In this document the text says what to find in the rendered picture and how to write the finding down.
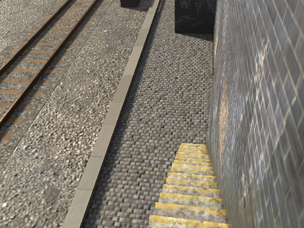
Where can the stairs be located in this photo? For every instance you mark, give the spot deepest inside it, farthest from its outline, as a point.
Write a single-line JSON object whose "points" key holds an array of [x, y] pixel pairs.
{"points": [[190, 197]]}

